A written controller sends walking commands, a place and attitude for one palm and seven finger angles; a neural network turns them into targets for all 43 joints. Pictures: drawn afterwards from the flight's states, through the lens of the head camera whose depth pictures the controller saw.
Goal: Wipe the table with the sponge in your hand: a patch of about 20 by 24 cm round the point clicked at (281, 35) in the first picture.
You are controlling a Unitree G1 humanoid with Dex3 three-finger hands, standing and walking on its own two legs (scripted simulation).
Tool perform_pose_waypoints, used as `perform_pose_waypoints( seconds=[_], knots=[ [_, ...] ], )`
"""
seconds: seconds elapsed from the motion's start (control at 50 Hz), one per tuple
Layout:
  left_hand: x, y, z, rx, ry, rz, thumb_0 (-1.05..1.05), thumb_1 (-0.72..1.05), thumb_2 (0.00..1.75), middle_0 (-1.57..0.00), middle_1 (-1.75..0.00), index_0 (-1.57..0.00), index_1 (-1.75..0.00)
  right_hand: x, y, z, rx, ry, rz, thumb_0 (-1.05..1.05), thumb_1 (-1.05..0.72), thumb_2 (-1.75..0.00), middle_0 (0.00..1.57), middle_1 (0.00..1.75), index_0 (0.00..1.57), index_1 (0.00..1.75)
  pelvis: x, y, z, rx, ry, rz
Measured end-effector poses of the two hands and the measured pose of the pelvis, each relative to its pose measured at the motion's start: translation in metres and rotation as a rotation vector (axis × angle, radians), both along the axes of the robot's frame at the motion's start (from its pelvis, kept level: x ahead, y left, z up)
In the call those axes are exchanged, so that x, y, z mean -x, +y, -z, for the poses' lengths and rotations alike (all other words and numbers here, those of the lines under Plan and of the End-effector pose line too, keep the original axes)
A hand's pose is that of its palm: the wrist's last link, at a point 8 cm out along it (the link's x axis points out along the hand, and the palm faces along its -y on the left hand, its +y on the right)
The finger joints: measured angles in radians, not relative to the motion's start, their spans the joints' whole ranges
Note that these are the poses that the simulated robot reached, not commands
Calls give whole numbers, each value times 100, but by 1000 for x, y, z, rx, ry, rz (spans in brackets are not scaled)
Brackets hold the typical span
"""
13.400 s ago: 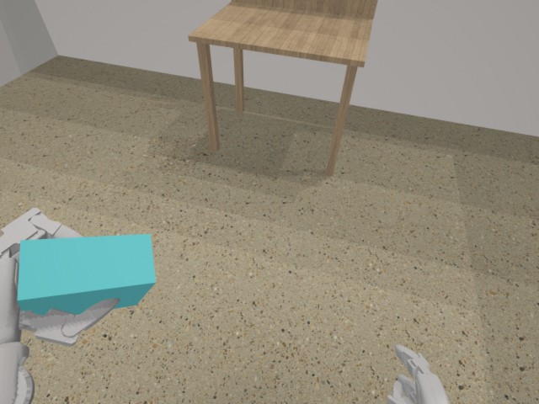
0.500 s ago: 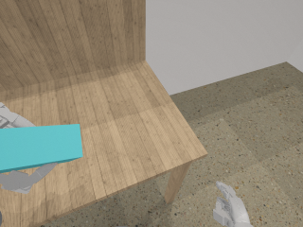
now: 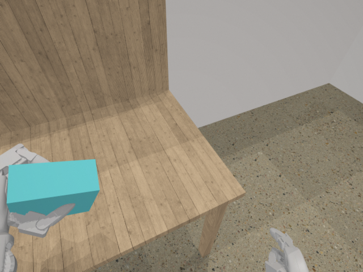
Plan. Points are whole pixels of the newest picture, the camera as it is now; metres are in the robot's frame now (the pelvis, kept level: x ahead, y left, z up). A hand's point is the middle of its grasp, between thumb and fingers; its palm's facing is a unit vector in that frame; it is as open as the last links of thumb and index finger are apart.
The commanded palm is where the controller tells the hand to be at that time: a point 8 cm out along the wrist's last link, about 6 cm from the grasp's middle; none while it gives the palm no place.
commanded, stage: come to a stop and stand still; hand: left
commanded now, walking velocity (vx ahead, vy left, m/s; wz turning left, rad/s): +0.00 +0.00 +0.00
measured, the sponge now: (67, 190) +0.23 +0.21 +0.14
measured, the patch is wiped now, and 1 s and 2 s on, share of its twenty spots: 0.00 0.00 0.00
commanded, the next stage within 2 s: look again from close up in 0.30 s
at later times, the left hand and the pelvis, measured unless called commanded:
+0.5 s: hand (28, 176) +0.23 +0.27 +0.16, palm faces +0.40 -0.83 -0.38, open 9.5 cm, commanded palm +0.17 +0.29 +0.17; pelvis +0.01 +0.01 +0.00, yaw +0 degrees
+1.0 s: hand (6, 190) +0.21 +0.30 +0.16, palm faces +0.38 -0.85 -0.36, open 9.5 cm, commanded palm +0.14 +0.32 +0.17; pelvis -0.02 +0.04 +0.00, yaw +0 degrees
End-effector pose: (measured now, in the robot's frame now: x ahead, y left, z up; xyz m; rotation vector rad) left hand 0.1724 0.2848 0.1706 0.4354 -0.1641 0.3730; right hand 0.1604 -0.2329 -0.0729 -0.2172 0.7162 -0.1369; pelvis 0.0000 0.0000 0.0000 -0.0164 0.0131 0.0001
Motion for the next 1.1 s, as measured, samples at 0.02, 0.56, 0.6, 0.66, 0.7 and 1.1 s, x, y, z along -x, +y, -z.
perform_pose_waypoints(
  seconds=[0.02,0.56,0.6,0.66,0.7,1.1],
  knots=[
    [0,-3,1,11,-1,1,0,-45,104,-81,-137,-81,-137,0,-3,0,7,0,4,2,-90,-90,20,30,20,30,-1,-1,0,0,-2,-2],
    [-21,28,-3,-36,-140,48,0,-45,104,-81,-137,-81,-137,-20,37,-6,-1,-22,-80,2,-90,-90,20,30,20,30,-11,19,4,1,8,-4],
    [-22,28,1,-20,-130,61,0,-45,104,-81,-137,-81,-137,-26,43,-10,-1,-44,-86,2,-90,-90,20,30,20,30,-12,22,4,3,7,-4],
    [-22,31,5,-8,-112,78,0,-45,104,-81,-137,-81,-137,-33,50,-17,4,-72,-89,2,-90,-90,20,30,20,30,-11,27,4,6,6,-5],
    [-20,35,6,-9,-107,83,0,-45,104,-81,-137,-81,-137,-35,54,-21,12,-83,-93,2,-90,-90,20,30,20,30,-10,30,3,8,5,-8],
    [8,41,-1,-46,-109,90,0,-45,104,-81,-137,-80,-137,23,64,-5,-12,-9,-74,2,-90,-90,20,30,20,30,27,37,3,-3,1,13]
  ],
)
